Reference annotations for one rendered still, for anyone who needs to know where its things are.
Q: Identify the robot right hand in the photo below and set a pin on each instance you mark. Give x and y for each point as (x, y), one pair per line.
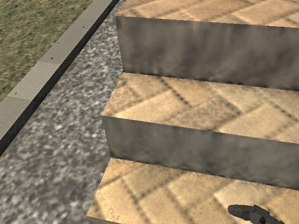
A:
(255, 214)

